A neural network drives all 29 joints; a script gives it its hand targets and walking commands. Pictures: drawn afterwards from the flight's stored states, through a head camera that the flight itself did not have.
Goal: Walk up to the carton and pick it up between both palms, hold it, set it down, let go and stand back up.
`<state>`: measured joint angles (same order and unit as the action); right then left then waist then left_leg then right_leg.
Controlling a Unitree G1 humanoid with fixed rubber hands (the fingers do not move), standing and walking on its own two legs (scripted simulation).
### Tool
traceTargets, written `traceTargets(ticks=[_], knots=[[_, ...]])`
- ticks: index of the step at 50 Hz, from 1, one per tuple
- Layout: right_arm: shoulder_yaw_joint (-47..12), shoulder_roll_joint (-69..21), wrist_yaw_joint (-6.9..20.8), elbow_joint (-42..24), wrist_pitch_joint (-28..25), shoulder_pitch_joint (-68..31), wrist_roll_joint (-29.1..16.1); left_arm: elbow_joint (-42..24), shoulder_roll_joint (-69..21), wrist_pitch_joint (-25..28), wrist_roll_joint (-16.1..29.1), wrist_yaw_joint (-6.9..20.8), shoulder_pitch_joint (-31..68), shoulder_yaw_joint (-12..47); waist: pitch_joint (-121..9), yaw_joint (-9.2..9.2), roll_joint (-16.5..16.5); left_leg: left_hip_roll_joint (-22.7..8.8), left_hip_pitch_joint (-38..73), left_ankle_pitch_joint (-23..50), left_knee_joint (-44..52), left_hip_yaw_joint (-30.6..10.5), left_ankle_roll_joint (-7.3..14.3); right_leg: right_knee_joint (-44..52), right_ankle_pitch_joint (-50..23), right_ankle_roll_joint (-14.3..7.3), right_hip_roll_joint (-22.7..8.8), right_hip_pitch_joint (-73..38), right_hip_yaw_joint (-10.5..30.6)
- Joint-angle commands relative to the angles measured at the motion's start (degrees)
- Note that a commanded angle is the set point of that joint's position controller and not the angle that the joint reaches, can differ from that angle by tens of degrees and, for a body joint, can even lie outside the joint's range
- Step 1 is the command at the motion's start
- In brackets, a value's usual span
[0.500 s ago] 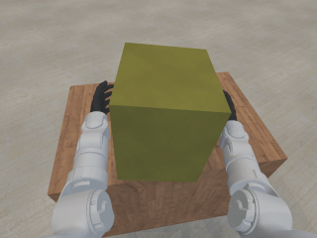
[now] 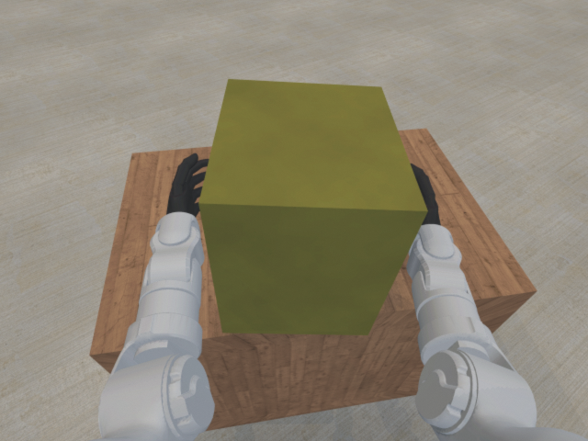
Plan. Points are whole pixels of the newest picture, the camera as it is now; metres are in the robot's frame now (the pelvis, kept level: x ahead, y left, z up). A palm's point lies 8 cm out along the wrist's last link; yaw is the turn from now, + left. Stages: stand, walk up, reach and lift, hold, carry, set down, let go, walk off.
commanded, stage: set down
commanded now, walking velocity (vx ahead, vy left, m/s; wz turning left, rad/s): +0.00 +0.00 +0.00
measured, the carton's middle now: (300, 211) +0.46 +0.01 +0.04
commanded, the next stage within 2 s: none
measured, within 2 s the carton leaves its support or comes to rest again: rests again in 0.08 s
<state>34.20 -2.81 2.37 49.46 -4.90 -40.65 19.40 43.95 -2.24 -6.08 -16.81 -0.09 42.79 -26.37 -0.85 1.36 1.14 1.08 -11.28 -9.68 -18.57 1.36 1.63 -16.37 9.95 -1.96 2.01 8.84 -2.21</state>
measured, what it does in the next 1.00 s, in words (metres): stands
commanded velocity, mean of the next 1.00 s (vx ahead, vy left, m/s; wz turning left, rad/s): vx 0.00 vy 0.00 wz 0.00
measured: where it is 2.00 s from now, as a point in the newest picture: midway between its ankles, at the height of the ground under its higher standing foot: outside the picture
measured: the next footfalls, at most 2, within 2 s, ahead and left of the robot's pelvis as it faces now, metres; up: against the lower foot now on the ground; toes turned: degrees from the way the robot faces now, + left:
none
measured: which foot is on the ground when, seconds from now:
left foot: down 0.00-1.00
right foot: down 0.00-1.00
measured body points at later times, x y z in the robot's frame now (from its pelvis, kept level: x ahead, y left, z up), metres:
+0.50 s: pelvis +0.00 +0.00 +0.00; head +0.03 +0.01 +0.45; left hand +0.41 +0.18 +0.09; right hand +0.41 -0.16 +0.09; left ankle +0.00 +0.10 -0.75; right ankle -0.02 -0.09 -0.75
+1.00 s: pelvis -0.01 +0.00 +0.00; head +0.03 +0.01 +0.45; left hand +0.41 +0.18 +0.08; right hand +0.41 -0.16 +0.08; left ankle +0.00 +0.10 -0.75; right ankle -0.02 -0.09 -0.75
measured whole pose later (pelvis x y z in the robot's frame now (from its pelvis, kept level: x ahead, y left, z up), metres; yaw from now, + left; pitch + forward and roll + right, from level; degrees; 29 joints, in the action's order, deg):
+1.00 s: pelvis -0.01 +0.00 +0.00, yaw +0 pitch +3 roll +0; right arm 38.7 -5.4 4.5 45.6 -7.7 -41.0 24.6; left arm 44.1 -3.8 -0.9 -20.3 2.0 42.3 -30.9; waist 1.3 1.4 0.9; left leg 1.2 -11.9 -8.6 -17.5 2.9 2.0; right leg -17.0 9.8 -1.7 1.0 10.2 -3.6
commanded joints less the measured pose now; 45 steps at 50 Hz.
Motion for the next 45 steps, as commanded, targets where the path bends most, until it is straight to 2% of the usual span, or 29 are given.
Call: traceTargets(ticks=[1,3,5,7,10,11,12,14,15,16,17,18,21,22,25,26,29,31,32,34,35,36,37,38,39,41,42,43,45], knots=[[-16.44,-21.79,6.71,-4.88,-3.34,-35.61,1.24,-2.45,-23.78,0.29,0.53,4.52,33.92,15.61,-28.3,-1.32,-1.66,-2.48,13.48,23.95,-0.51,3.63,-4.23,-0.19,-18.4,4.14,-1.73,-6.13,-3.71],[-16.2,-22.0,6.68,-4.31,-2.93,-34.92,1.29,-1.05,-23.6,0.2,-0.18,4.69,33.23,14.91,-25.74,-1.6,-2.57,-2.36,12.61,23.17,-0.16,3.71,-4.15,-0.01,-19.03,4.57,-2.13,-6.83,-3.37],[-15.49,-21.84,6.53,-2.98,-2.58,-33.77,1.76,0.0,-22.77,0.16,-0.57,5.24,32.23,13.57,-25.07,-1.33,-1.05,-2.28,11.49,21.31,0.44,3.56,-3.52,-0.13,-17.98,4.8,-2.27,-7.86,-3.27],[-15.6,-21.65,6.79,-3.64,-3.18,-33.52,2.01,-1.14,-23.47,0.89,-0.01,5.01,32.39,14.17,-26.58,-1.82,-1.56,-2.58,13.46,23.65,-0.24,3.3,-3.85,-0.57,-18.32,4.56,-1.79,-6.18,-3.59],[-14.9,-22.69,6.85,-3.59,-3.55,-32.84,3.41,-1.21,-22.97,1.86,-0.69,4.79,32.67,13.58,-27.42,-1.48,-1.08,-2.66,14.33,23.7,-0.23,3.53,-3.6,-0.36,-18.0,4.8,-1.8,-5.36,-3.83],[-13.65,-22.44,6.86,-2.57,-3.12,-33.13,4.14,-0.28,-23.4,1.57,-0.61,4.94,33.46,13.02,-26.57,-2.08,-0.86,-2.68,14.4,22.1,0.14,3.78,-3.97,-0.02,-16.03,4.76,-1.62,-4.76,-4.12],[-13.58,-22.38,7.04,-2.99,-2.87,-32.81,4.1,0.47,-22.95,1.43,-0.91,5.0,32.66,12.55,-24.65,-1.09,-1.22,-2.58,12.49,19.67,0.81,3.88,-3.69,0.21,-13.71,4.86,-1.98,-4.83,-3.7],[-13.49,-23.08,7.39,-4.01,-3.52,-32.75,4.03,-2.44,-24.11,2.17,-0.11,4.48,34.12,14.95,-28.22,-1.95,-3.46,-2.93,14.12,22.58,-0.17,3.98,-4.01,-0.13,-15.2,4.35,-1.92,-3.26,-4.09],[-12.69,-22.16,7.47,-2.87,-3.67,-33.3,4.65,-1.74,-24.73,2.23,-0.28,4.18,34.64,14.84,-28.62,-2.42,-4.34,-3.16,15.51,24.58,-0.66,3.58,-4.76,0.32,-14.1,4.18,-1.58,-1.46,-4.58],[-12.44,-22.13,7.53,-2.33,-3.51,-31.83,4.72,-1.46,-24.24,2.23,-0.71,3.98,33.68,14.43,-27.02,-1.96,-3.94,-3.26,16.79,26.0,-1.13,3.72,-4.61,0.51,-13.42,3.89,-1.32,-0.32,-4.67],[-12.47,-22.3,7.59,-2.25,-3.29,-32.42,4.96,0.98,-23.08,1.74,-2.12,4.24,32.04,12.33,-25.56,-1.21,-2.29,-2.79,15.86,22.84,-0.59,3.77,-3.95,1.16,-12.31,4.02,-1.66,-1.02,-4.19],[-12.31,-22.22,7.61,-1.19,-2.88,-31.67,4.9,0.04,-22.69,1.74,-2.48,4.44,32.13,11.8,-23.47,-0.72,-1.74,-2.72,14.51,21.94,0.27,4.28,-3.87,0.96,-11.97,4.21,-1.69,-2.07,-4.23],[-12.06,-22.42,7.1,-3.48,-2.46,-31.04,5.75,-0.15,-22.78,1.74,-1.69,5.25,32.02,11.5,-23.68,-1.75,-0.02,-2.37,11.37,18.45,1.12,4.41,-3.11,0.28,-14.23,5.12,-2.34,-4.73,-3.77],[-12.26,-23.24,6.98,-3.64,-2.63,-30.66,5.58,-0.99,-23.02,2.23,-1.88,5.35,31.43,12.32,-24.44,-1.75,-1.52,-2.06,11.26,20.07,1.08,4.57,-3.21,-0.18,-16.55,5.3,-2.61,-5.47,-3.61],[-12.36,-23.17,7.08,-2.45,-2.83,-29.73,5.41,-0.46,-23.18,2.6,-2.75,4.85,31.16,12.39,-24.86,-1.76,-3.55,-2.57,14.41,23.09,0.0,4.11,-3.54,0.21,-15.19,4.75,-2.05,-2.98,-4.33],[-12.56,-22.92,7.22,-2.19,-2.92,-29.99,5.49,-0.3,-22.8,2.77,-2.46,4.83,31.76,11.74,-25.72,-1.67,-2.68,-2.84,14.17,22.02,-0.03,4.29,-3.51,0.2,-13.61,4.67,-2.02,-2.47,-4.23],[-12.12,-22.52,7.05,-1.24,-3.0,-27.79,5.84,0.37,-22.39,3.28,-2.21,5.06,30.56,12.14,-22.95,-2.24,-1.45,-2.75,13.26,22.27,-0.21,3.88,-3.4,0.25,-15.11,4.53,-1.93,-2.6,-4.09],[-11.65,-22.53,6.86,-2.03,-2.61,-27.74,5.93,0.52,-22.03,3.34,-2.87,5.58,29.91,11.31,-22.18,-2.01,-1.64,-2.6,11.39,19.84,0.57,4.18,-3.07,-0.12,-15.07,4.99,-2.17,-4.26,-3.81],[-11.73,-22.72,6.83,-3.25,-2.67,-28.17,6.24,1.35,-22.26,3.15,-2.95,5.81,29.21,10.8,-22.04,-1.71,-1.18,-2.63,10.35,17.3,1.25,4.34,-2.72,0.01,-12.84,5.16,-2.23,-4.04,-3.8],[-11.12,-22.42,6.91,-1.98,-2.58,-27.36,6.76,0.65,-21.91,2.97,-3.73,5.58,29.36,10.05,-22.0,-1.82,-1.65,-2.58,11.36,18.47,1.0,4.4,-3.04,-0.18,-12.92,5.05,-2.21,-3.07,-4.12],[-11.22,-22.72,7.19,-2.44,-2.69,-28.22,6.8,0.22,-22.16,3.3,-3.73,5.54,29.62,10.12,-22.67,-1.01,-0.86,-2.46,12.29,18.58,1.09,4.39,-3.09,0.09,-11.34,4.94,-2.0,-1.96,-4.29],[-11.22,-22.32,7.28,-1.34,-2.7,-27.07,6.9,-0.35,-21.85,3.51,-3.72,5.34,30.24,10.91,-22.38,-1.68,-2.48,-2.91,12.66,19.42,0.65,4.3,-3.42,0.23,-11.1,4.57,-2.05,-1.7,-4.36],[-10.97,-21.95,7.34,-2.2,-2.97,-27.58,6.64,0.29,-21.53,3.84,-3.41,5.2,30.19,10.58,-22.9,-1.25,-2.01,-2.86,12.49,19.08,0.56,4.25,-3.52,0.45,-10.25,4.37,-2.06,-1.56,-4.25],[-10.76,-22.42,7.23,-2.23,-3.01,-27.99,7.07,-0.1,-22.36,4.23,-2.59,4.95,31.06,11.19,-23.25,-2.14,-1.96,-2.91,12.81,18.26,0.72,3.91,-3.55,0.51,-9.77,4.27,-1.74,-0.75,-4.56],[-10.49,-22.88,7.18,-1.41,-2.46,-27.03,7.61,0.4,-21.75,4.18,-3.78,4.93,30.41,9.92,-21.38,-1.35,-1.31,-2.61,12.8,17.86,0.82,4.38,-2.98,0.7,-9.78,4.63,-1.95,-0.56,-4.16],[-9.52,-22.13,7.36,-1.61,-2.19,-26.63,7.61,0.35,-22.17,4.05,-4.02,4.75,30.72,10.66,-22.01,-1.89,-3.27,-2.91,13.21,17.41,0.93,4.39,-3.67,1.0,-8.35,4.34,-2.05,0.25,-4.41],[-9.99,-22.29,7.62,-1.65,-2.05,-25.75,7.37,0.27,-21.72,4.1,-4.3,4.8,29.73,9.65,-21.77,-1.18,-2.9,-2.96,13.49,17.82,1.34,4.39,-3.34,1.2,-8.55,4.45,-2.24,0.22,-4.14],[-9.8,-21.24,7.66,-1.13,-2.17,-25.9,6.89,0.74,-21.55,3.96,-3.85,4.67,29.56,10.42,-21.62,-2.65,-3.09,-3.02,14.15,19.31,0.75,3.89,-3.78,0.84,-9.13,4.18,-2.05,0.73,-4.29],[-10.18,-21.22,7.52,-1.3,-2.23,-24.71,7.2,0.48,-21.79,3.86,-3.84,4.67,28.02,10.49,-21.59,-2.54,-2.19,-3.26,16.18,20.8,0.17,3.23,-3.55,1.7,-9.24,4.32,-1.66,2.2,-4.45]])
